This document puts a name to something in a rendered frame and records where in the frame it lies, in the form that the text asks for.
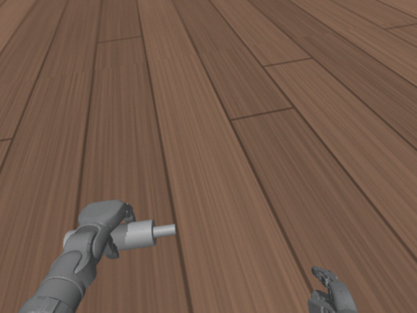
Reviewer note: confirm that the right robot hand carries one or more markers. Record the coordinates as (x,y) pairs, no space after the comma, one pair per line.
(338,297)

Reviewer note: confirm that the bottle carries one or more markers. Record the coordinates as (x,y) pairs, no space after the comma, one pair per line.
(138,234)

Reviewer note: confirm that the left robot hand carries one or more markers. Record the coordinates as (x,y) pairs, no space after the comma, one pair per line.
(108,213)

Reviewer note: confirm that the left robot arm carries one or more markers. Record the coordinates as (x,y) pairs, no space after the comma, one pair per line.
(71,273)

